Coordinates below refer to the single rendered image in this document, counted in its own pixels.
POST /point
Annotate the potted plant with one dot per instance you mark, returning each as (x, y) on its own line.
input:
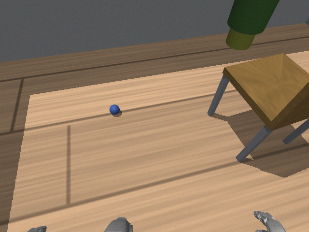
(248, 18)

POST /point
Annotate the ball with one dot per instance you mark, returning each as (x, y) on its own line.
(114, 109)

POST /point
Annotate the right robot hand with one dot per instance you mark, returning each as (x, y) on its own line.
(268, 220)

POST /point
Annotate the chair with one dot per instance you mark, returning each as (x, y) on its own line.
(276, 88)

